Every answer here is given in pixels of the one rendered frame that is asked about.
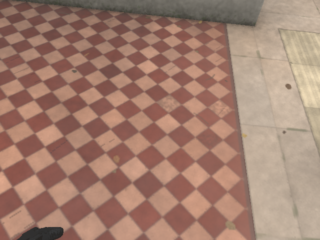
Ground left robot hand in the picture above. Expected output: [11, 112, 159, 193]
[17, 227, 64, 240]

